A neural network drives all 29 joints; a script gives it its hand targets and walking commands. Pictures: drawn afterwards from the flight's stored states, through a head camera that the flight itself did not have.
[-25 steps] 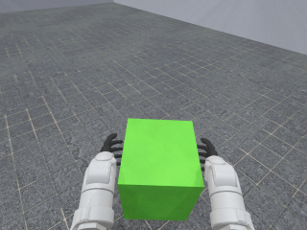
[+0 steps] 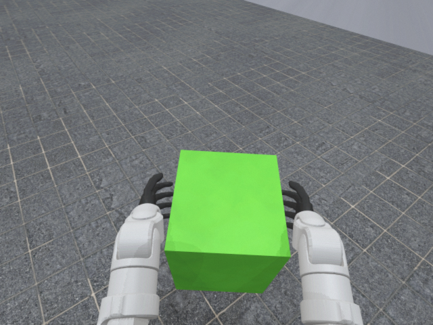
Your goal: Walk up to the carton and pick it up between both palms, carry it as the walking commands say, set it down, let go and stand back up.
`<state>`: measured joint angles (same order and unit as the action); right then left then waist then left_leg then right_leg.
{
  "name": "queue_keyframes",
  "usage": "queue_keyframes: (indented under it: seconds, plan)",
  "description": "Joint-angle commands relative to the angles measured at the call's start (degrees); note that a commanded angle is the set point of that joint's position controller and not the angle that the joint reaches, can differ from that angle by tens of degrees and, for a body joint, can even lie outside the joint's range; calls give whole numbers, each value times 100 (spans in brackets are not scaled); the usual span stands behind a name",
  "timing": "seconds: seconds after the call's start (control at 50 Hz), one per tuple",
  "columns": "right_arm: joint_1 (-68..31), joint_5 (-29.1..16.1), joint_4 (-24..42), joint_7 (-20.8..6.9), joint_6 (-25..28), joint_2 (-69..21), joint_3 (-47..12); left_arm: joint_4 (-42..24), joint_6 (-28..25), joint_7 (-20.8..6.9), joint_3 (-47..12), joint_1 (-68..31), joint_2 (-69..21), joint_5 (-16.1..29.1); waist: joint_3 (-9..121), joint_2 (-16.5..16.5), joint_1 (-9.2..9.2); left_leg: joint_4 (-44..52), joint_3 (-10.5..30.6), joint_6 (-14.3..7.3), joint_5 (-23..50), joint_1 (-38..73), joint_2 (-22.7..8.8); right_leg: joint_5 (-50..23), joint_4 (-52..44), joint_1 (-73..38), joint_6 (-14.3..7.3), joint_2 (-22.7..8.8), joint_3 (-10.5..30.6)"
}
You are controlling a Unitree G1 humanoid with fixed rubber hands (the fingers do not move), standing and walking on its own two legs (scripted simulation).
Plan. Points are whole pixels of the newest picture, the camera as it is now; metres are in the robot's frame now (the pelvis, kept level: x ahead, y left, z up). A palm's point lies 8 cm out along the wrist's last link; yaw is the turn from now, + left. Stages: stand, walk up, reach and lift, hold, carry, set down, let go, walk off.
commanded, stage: carry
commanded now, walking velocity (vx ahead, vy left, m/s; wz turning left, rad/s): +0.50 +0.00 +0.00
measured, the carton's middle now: (223, 225) +0.34 +0.00 -0.02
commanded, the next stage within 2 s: none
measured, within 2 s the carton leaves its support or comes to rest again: neither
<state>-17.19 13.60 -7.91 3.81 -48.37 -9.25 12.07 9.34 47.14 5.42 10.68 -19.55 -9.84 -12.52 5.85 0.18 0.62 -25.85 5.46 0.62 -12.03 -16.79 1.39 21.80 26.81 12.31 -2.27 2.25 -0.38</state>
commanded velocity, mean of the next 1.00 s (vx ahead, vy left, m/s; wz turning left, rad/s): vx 0.50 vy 0.00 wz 0.00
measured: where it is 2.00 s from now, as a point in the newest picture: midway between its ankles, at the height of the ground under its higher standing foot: (198, 179)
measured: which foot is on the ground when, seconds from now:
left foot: down 0.00-0.00, up 0.02-0.40, down 0.42-0.86, up 0.88-1.00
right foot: down 0.00-0.44, up 0.46-0.80, down 0.82-1.00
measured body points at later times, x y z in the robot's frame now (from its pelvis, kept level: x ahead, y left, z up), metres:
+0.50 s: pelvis +0.21 +0.05 -0.01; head +0.20 +0.04 +0.44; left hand +0.45 +0.23 +0.07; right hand +0.49 -0.06 +0.06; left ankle +0.23 +0.15 -0.74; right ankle +0.05 -0.07 -0.68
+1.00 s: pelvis +0.51 +0.02 +0.01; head +0.53 +0.00 +0.46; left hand +0.73 +0.22 +0.07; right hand +0.80 -0.05 +0.06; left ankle +0.41 +0.14 -0.66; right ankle +0.55 -0.03 -0.74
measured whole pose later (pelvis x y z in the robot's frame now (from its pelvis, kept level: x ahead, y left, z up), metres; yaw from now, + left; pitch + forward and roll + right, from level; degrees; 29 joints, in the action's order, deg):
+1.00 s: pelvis +0.51 +0.02 +0.01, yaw +14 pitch +7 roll +3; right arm -4.2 3.7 23.3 12.6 -69.9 -7.3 1.4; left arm -20.4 67.6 13.7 -0.5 -4.0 -7.4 -2.8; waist 5.5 1.1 1.7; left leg -58.6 -5.4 0.7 -22.7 -27.8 -3.1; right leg 8.9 21.7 20.0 -4.5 -2.7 -10.9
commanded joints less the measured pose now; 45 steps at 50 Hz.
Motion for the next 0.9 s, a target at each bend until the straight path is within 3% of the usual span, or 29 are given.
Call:
queue_keyframes:
  seconds: [0.0, 0.02, 0.04, 0.08, 0.14, 0.18, 0.28, 0.32, 0.34, 0.36, 0.38, 0.4, 0.42, 0.44, 0.46, 0.48, 0.52, 0.54, 0.58, 0.64, 0.7, 0.74, 0.76, 0.78, 0.8, 0.82, 0.84, 0.86, 0.88]
  plan:
    - [-3424, -2374, 1838, -991, -275, -5728, -4436, -1632, 349, -1158, -4001, -2374, -6038, 2208, 1270, -823, 118, -2580, -604, 72, -842, -2676, -490, -39, -1595, -2142, -786, -2459, 2506]
    - [-2716, -2312, 1726, -943, -452, -5534, -4415, -1755, 490, -1063, -4073, -2027, -5818, 2159, 1409, -600, 128, -2637, -699, 113, -818, -2659, -477, -279, -1640, -2246, -888, -2476, 2341]
    - [-2585, -2443, 2164, -872, -522, -5540, -4477, -2015, 596, -970, -4117, -1844, -5899, 2240, 1447, -412, 140, -2432, -721, 71, -822, -2735, -477, -985, -1537, -2456, -1013, -2389, 2029]
    - [-2191, -2572, 2453, -735, -759, -5535, -4544, -2585, 838, -813, -4238, -1569, -5685, 2293, 1561, -369, 130, -2021, -827, -15, -678, -2542, -509, -1569, -1470, -2337, -950, -2121, 1399]
    - [-1919, -2694, 3171, -449, -1086, -5407, -4625, -3129, 1184, -595, -4150, -1002, -5481, 2391, 1355, -761, 173, -1398, -1095, 15, -348, -2454, -408, -2273, -1361, -2303, -756, -1847, 934]
    - [-1765, -2730, 3572, -268, -1288, -5227, -4688, -3433, 1389, -507, -4056, -690, -5182, 2480, 1324, -1235, 203, -977, -1294, -1, -349, -2426, -292, -3011, -1168, -2490, -653, -1699, 632]
    - [-1306, -2598, 3933, 80, -1732, -4689, -4507, -3649, 1781, -298, -3866, -138, -4642, 2567, 1090, -1653, 197, -378, -1699, -34, 3, -2127, -144, -3840, -945, -2309, -616, -1736, 280]
    - [-1124, -2515, 3998, 167, -1784, -4526, -4342, -3733, 1854, -245, -3848, -162, -4504, 2615, 1129, -1520, 67, 286, -2007, -133, 166, -1286, 128, -5232, -252, -2119, -416, -1472, -213]
    - [-975, -2465, 3924, 185, -1820, -4501, -4222, -3814, 1884, -213, -3940, -267, -4501, 2672, 1471, -1212, -54, 865, -2107, -189, 799, -135, 128, -5311, 464, -1736, -208, -1336, -716]
    - [-597, -2433, 3664, 184, -1854, -4424, -4006, -3860, 1935, -178, -3966, -366, -4390, 2639, 2183, -608, -277, 754, -1559, -418, 672, 1851, -164, -4507, 1632, -570, 42, -1206, -896]
    - [-515, -2385, 3594, 179, -1854, -4192, -3894, -3939, 1977, -159, -4002, -437, -4233, 2605, 2352, 551, -411, 425, 59, -863, 787, 3456, -1220, -2485, 2777, 1498, 318, -893, -1009]
    - [-592, -2389, 3579, 191, -1793, -4294, -3835, -4310, 1949, -169, -4242, -905, -4379, 2774, 2121, 1690, -339, 453, 1700, -1467, 2217, 4282, -2220, 731, 3871, 3289, 337, -245, -637]
    - [-357, -2412, 3538, 210, -1776, -4309, -3803, -4100, 1955, -153, -4149, -683, -4267, 2699, 1888, 1086, -279, 313, 1241, -1595, 3158, 3861, -2275, 991, 4214, 3316, 93, -460, -79]
    - [-520, -2409, 3733, 196, -1744, -4400, -3818, -4103, 1920, -194, -4171, -706, -4416, 2767, 1733, 605, -256, 602, 1133, -1555, 2270, 3234, -2313, 912, 3767, 3120, 74, -696, 58]
    - [-469, -2412, 3702, 153, -1679, -4597, -3820, -4256, 1855, -225, -4251, -803, -4581, 2833, 1523, 547, -234, 1041, 1093, -1529, 752, 2643, -2334, 884, 3019, 2935, 134, -961, 115]
    - [-624, -2477, 3795, 127, -1694, -4744, -3900, -4194, 1897, -231, -4217, -736, -4763, 2769, 1355, 390, -208, 1422, 911, -1373, -273, 2061, -2227, 804, 2584, 2654, 138, -992, -1]
    - [-1113, -2731, 4181, 52, -1616, -4845, -4087, -4281, 1862, -243, -4147, -814, -4988, 2733, 1041, 650, -185, 1881, 585, -1215, -1074, 1233, -2008, 346, 2036, 2207, 86, -775, -368]
    - [-1092, -2793, 4152, 9, -1613, -5014, -4176, -4355, 1818, -248, -4226, -902, -5181, 2770, 893, 849, -196, 1981, 332, -1106, -1087, 935, -1961, 21, 1630, 1989, 116, -672, -559]
    - [-1186, -2849, 4345, -42, -1634, -4855, -4339, -4132, 1811, -201, -4063, -393, -5089, 2535, 1045, 866, -136, 1941, -167, -907, -834, 849, -1791, -645, 1001, 1430, 157, -570, -680]
    - [-1292, -2943, 4588, -98, -1673, -4549, -4540, -3780, 1841, -130, -3856, 152, -4947, 2296, 1014, 913, -134, 1509, -816, -736, 393, 1144, -1431, -1415, 335, 1290, 205, -373, -982]
    - [-842, -2782, 4164, -108, -1835, -4183, -4356, -3723, 1953, -51, -3864, 193, -4566, 2156, 705, 989, -129, 1407, -926, -622, 385, 868, -1467, -1924, 43, 998, 152, -343, -1130]
    - [-494, -2555, 3628, -75, -1965, -3985, -4084, -3851, 2032, -4, -3954, -251, -4294, 2206, 579, 843, -140, 947, -1101, -460, 1059, 666, -1384, -1757, -274, 418, 23, -346, -1151]
    - [-548, -2482, 3609, -50, -1996, -3954, -4049, -3810, 2067, -30, -3922, -343, -4261, 2260, 689, 371, -127, 306, -1312, -298, 1256, 442, -1259, -1672, -422, -119, -64, -402, -1093]
    - [-553, -2441, 3476, -27, -2046, -3914, -4035, -3665, 2103, -19, -3867, -157, -4186, 2219, 990, -66, 16, -886, -1518, -146, 1373, -209, -1094, -1275, -566, -1266, -301, -670, -681]
    - [-739, -2435, 3543, -16, -2078, -3975, -3988, -3884, 2113, -33, -3914, -460, -4151, 2311, 1465, -844, 96, -2432, -1678, 131, 250, -1230, -666, -231, -964, -2170, -724, -1749, 1078]
    - [-661, -2418, 3502, -4, -2091, -3875, -3985, -3602, 2155, -45, -3780, -219, -4083, 2281, 1099, -1388, 24, -3681, -1359, 160, -1570, -2439, -278, -1022, -1346, -2518, -1020, -2466, 2519]
    - [-845, -2521, 3653, -7, -2060, -4031, -4188, -3386, 2126, -105, -3699, 28, -4238, 2287, 1160, -1411, 3, -4258, -863, 29, -1636, -2727, -463, -1575, -1324, -2344, -1213, -2788, 2919]
    - [-1031, -2623, 3817, -23, -1993, -4314, -4335, -3513, 2023, -165, -3666, -109, -4505, 2342, 1333, -929, 37, -4292, -631, -34, -1522, -2718, -552, -2046, -1202, -2289, -1246, -2622, 2582]
    - [-1167, -2713, 3884, -63, -1927, -4686, -4352, -3576, 1975, -181, -3754, -299, -4934, 2474, 1263, -630, 44, -4147, -532, -101, -1218, -2629, -745, -2538, -1162, -2080, -1021, -2482, 2038]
